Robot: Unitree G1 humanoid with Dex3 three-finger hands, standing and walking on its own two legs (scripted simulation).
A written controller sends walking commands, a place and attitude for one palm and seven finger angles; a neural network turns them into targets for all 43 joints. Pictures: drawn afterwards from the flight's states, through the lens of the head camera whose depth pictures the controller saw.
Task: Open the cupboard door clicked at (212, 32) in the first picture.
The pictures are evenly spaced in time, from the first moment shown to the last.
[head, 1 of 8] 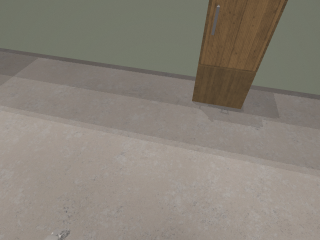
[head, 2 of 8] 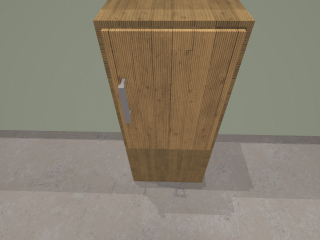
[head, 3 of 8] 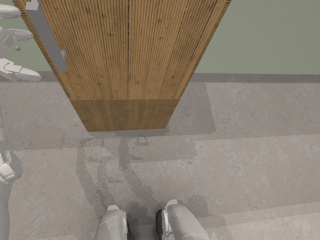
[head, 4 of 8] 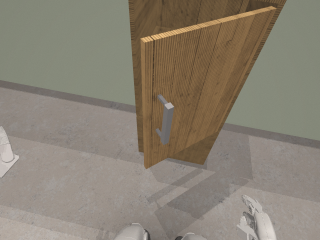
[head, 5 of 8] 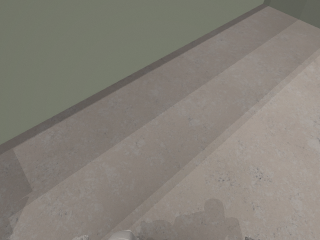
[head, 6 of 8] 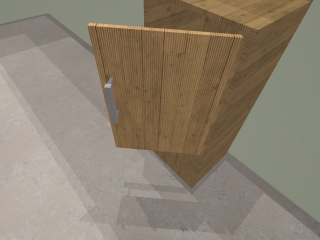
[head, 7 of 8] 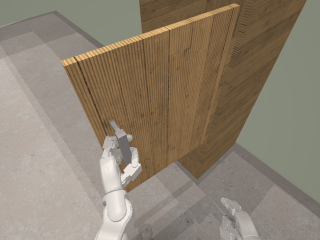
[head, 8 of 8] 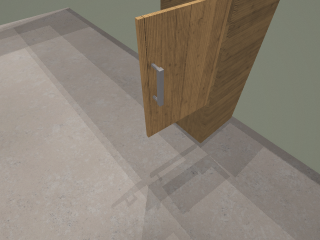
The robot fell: no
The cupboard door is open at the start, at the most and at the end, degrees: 0 84 84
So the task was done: yes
